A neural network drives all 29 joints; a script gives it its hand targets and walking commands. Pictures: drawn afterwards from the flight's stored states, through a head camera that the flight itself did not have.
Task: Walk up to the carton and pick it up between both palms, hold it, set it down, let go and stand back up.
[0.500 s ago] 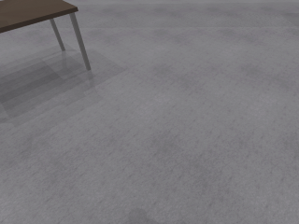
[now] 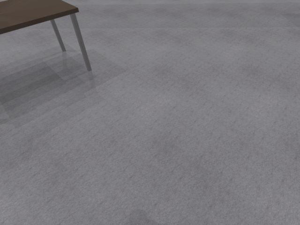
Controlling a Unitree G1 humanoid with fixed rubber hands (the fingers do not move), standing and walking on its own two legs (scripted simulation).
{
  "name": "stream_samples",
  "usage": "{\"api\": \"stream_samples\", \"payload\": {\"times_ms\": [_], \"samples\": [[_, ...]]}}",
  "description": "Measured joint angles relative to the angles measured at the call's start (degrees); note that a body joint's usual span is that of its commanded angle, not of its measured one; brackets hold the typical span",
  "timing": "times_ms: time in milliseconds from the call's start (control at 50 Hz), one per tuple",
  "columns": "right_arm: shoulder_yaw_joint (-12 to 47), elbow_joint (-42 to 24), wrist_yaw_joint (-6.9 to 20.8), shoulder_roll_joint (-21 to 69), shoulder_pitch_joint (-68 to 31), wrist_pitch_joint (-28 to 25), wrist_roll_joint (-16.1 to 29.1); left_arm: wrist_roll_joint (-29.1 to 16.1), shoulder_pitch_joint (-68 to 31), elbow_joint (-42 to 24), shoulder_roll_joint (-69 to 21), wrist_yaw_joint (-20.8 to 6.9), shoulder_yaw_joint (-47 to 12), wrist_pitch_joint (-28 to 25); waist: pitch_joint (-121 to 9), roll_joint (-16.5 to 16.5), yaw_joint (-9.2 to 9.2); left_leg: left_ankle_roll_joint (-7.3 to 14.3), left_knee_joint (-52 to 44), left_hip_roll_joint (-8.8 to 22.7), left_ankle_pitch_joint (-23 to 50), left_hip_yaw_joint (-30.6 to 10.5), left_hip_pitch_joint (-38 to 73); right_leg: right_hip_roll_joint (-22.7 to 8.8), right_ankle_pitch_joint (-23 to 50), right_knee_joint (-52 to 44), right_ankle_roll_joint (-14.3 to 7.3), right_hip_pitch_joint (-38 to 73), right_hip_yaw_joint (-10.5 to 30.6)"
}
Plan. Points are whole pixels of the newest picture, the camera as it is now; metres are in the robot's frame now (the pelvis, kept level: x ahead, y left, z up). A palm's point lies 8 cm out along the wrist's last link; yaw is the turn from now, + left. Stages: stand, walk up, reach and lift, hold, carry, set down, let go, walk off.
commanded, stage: stand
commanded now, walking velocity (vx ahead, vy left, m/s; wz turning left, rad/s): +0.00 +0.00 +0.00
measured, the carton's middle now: out of the picture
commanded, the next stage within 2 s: walk up in 1.52 s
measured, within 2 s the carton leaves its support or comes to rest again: neither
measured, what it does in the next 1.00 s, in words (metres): stands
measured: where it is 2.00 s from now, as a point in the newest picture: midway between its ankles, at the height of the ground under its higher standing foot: outside the picture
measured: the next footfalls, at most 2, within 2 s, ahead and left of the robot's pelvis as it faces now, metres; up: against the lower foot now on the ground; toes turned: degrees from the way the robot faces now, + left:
none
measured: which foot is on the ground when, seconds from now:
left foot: down 0.00-1.00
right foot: down 0.00-1.00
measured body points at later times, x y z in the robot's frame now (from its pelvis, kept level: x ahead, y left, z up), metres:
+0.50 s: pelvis +0.00 +0.00 +0.00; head +0.00 +0.00 +0.45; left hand -0.01 +0.22 -0.16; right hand -0.01 -0.22 -0.16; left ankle +0.00 +0.12 -0.74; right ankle +0.00 -0.12 -0.74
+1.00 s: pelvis -0.01 +0.00 +0.00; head +0.00 +0.00 +0.45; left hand -0.04 +0.21 -0.16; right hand -0.03 -0.21 -0.16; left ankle +0.00 +0.12 -0.74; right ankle +0.00 -0.12 -0.74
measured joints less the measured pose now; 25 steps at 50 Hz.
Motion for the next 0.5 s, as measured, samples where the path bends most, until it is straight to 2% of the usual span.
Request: {"api": "stream_samples", "payload": {"times_ms": [500], "samples": [[1.06, 8.86, -0.5, 2.17, 0.82, 0.04, 0.16, -0.17, 0.83, 8.99, -2.2, 0.49, -1.03, 0.06, 0.65, 0.0, 0.01, -0.03, -2.38, -0.03, 1.36, -0.06, 1.8, -0.05, 1.36, -2.37, 0.11, 1.78, 0.11]]}}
